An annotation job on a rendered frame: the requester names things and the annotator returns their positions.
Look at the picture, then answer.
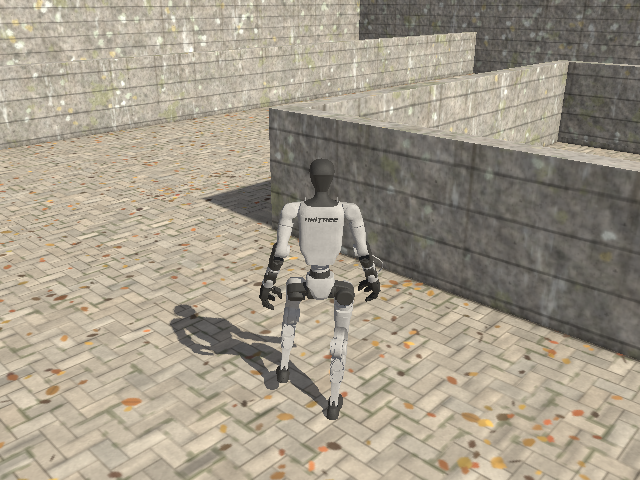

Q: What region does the robot left upper arm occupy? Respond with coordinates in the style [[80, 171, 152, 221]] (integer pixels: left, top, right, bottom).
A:
[[274, 202, 301, 258]]

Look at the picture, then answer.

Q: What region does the left robot hand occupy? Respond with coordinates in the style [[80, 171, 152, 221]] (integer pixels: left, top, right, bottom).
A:
[[259, 284, 282, 310]]

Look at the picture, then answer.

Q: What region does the robot right upper arm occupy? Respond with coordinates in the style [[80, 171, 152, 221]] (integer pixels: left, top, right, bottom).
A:
[[342, 202, 369, 257]]

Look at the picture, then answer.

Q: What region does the robot left forearm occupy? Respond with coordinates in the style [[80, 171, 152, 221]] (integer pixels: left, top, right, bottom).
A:
[[262, 243, 284, 288]]

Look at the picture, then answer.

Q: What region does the right robot shin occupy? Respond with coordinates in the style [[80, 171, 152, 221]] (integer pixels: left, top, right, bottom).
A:
[[330, 340, 348, 407]]

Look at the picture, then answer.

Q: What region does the right robot hand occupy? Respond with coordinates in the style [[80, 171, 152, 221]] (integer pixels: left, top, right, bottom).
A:
[[358, 279, 381, 302]]

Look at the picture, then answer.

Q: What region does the robot right forearm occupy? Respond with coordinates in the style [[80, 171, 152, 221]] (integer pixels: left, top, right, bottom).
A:
[[359, 241, 378, 283]]

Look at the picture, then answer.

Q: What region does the robot head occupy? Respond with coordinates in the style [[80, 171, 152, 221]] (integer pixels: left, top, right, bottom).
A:
[[304, 158, 339, 207]]

